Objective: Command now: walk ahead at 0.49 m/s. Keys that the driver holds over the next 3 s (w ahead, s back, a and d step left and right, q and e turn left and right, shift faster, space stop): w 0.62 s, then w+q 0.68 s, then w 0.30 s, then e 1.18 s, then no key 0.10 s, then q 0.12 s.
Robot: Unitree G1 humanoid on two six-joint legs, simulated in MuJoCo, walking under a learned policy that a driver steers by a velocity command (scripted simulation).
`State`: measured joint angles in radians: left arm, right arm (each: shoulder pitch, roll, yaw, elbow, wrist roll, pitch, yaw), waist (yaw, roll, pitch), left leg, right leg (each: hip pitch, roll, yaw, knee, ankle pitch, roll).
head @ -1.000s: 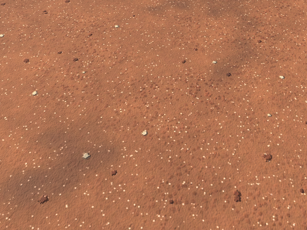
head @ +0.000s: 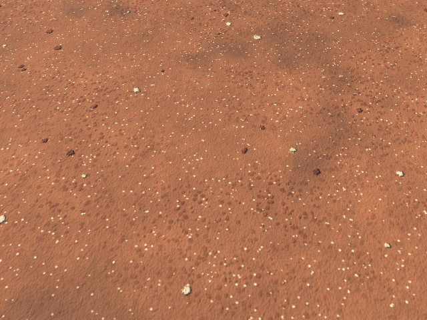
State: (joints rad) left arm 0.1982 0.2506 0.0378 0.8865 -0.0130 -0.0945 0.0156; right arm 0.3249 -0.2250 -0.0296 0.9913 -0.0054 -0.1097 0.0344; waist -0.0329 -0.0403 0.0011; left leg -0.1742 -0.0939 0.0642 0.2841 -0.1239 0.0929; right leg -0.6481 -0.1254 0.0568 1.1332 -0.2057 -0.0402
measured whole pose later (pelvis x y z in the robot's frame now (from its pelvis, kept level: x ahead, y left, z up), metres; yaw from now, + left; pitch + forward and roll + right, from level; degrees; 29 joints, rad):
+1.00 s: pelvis +0.55 -0.01 -0.01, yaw +10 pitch +2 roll +0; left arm 0.25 0.25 0.04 0.91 -0.01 -0.13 0.00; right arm 0.18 -0.26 -0.07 0.84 0.01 -0.08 0.04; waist 0.00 -0.01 0.04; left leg -0.39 -0.09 0.01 0.50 -0.15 0.10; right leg -0.38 -0.04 0.03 1.21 -0.37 -0.02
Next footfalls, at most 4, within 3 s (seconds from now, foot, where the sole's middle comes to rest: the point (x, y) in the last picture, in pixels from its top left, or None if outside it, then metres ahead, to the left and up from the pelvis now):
0.30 right None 0.33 -0.17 -0.78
0.88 left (192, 282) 0.64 0.07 -0.78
1.38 right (223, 204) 0.95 -0.04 -0.78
1.84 left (143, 182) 1.07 0.27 -0.78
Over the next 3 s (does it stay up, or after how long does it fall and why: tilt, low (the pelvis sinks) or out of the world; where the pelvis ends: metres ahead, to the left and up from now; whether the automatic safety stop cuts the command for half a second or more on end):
stays up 1.01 0.11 0.00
